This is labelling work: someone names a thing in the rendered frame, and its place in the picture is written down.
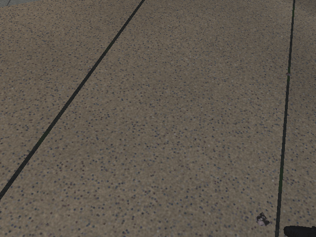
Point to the right robot hand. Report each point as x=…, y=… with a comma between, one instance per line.
x=299, y=231

